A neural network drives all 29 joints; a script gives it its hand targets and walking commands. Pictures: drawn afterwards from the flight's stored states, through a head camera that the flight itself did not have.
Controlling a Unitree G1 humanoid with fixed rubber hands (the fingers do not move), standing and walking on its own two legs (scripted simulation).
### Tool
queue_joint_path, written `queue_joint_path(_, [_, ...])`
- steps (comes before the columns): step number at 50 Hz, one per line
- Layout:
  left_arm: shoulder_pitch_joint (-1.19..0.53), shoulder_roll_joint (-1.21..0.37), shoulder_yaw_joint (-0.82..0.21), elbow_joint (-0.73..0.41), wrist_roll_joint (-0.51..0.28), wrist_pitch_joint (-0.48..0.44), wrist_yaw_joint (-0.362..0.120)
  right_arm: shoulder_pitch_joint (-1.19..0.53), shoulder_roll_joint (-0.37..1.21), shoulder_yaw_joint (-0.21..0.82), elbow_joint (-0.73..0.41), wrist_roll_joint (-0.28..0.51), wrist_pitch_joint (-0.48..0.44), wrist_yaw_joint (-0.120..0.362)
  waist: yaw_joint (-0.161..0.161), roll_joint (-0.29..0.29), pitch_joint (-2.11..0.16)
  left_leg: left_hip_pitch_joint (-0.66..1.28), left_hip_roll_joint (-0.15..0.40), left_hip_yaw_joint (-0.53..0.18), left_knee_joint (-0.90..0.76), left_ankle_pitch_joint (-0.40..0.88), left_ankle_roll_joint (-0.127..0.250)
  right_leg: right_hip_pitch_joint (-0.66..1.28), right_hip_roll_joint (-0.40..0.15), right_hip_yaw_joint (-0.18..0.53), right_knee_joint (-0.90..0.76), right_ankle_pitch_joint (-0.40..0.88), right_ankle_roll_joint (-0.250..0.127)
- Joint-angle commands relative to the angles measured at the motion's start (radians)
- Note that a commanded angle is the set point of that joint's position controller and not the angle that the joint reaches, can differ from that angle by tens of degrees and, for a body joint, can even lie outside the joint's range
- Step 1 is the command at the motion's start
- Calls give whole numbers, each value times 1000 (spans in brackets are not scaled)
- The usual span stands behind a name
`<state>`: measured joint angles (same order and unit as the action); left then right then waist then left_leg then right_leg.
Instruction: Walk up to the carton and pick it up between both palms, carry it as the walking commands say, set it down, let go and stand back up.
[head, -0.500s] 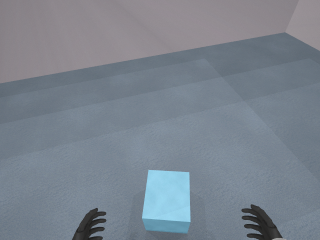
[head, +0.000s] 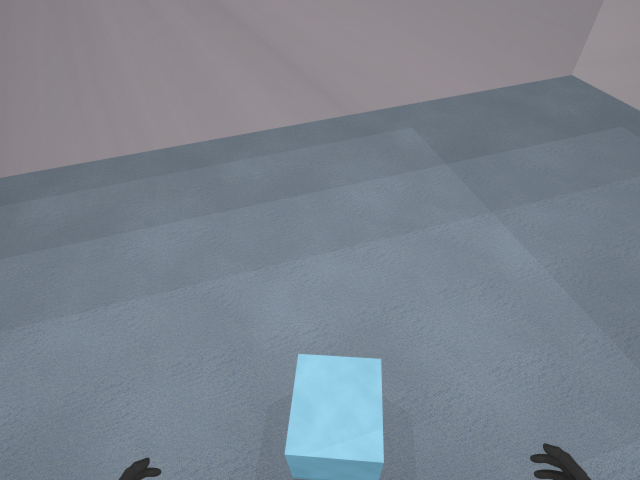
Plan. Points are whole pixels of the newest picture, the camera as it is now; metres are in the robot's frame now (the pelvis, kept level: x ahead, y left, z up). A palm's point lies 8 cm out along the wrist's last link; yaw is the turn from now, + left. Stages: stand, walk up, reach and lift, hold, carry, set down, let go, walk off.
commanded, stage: stand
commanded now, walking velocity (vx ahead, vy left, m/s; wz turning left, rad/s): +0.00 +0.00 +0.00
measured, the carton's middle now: (336, 418) +0.45 +0.01 -0.66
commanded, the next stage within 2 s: none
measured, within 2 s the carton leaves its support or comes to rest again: neither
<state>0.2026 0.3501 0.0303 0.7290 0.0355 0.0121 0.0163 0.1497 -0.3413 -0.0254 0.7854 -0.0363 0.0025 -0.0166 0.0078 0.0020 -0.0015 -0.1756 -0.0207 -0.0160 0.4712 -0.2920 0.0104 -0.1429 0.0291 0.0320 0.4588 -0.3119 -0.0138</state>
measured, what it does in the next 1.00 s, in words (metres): stands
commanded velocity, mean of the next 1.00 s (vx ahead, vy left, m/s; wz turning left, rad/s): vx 0.00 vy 0.00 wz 0.00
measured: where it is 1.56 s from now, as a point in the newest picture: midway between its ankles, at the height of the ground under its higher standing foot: outside the picture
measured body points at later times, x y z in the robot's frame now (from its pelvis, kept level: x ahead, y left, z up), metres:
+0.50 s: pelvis -0.01 +0.00 +0.01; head -0.02 +0.00 +0.46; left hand +0.10 +0.30 -0.10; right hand +0.11 -0.31 -0.10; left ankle -0.03 +0.11 -0.74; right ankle -0.04 -0.11 -0.74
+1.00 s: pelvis -0.03 +0.00 +0.01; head -0.03 +0.00 +0.46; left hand +0.07 +0.31 -0.10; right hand +0.08 -0.31 -0.11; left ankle -0.03 +0.11 -0.74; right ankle -0.04 -0.11 -0.74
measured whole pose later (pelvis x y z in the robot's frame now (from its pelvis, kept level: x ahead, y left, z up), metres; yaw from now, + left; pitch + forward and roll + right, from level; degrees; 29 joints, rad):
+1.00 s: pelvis -0.03 +0.00 +0.01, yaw +0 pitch -2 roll +0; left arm 0.15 0.38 0.00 0.99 0.02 -0.01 0.01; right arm 0.13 -0.38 0.00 1.03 -0.02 -0.02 -0.01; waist 0.00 0.00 0.01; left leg -0.11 -0.02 -0.02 0.34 -0.19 0.01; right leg -0.08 0.03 0.03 0.33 -0.21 -0.02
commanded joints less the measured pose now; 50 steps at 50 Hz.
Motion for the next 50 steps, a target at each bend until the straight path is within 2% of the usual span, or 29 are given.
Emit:
queue_joint_path(1, [-25,151,34,-40,-2,-16,6,-28,-151,-34,-35,1,-15,-6,-4,1,-67,79,104,-87,-33,406,-8,-13,-104,76,-48,379,13])
queue_joint_path(9, [-40,158,27,18,-6,-19,9,-35,-160,-28,20,5,-18,-10,-3,0,-57,85,109,-93,-60,404,-7,11,-112,82,-70,385,10])
queue_joint_path(31, [-75,189,12,156,-12,-30,4,-56,-190,-9,146,12,-26,-6,-5,-2,-3,77,122,-111,-147,252,3,13,-127,109,-159,253,0])
queue_joint_path(50, [-93,203,6,224,-18,-34,0,-64,-206,-5,203,19,-28,-2,-7,0,3,71,132,-123,-178,227,8,21,-135,114,-185,219,-5])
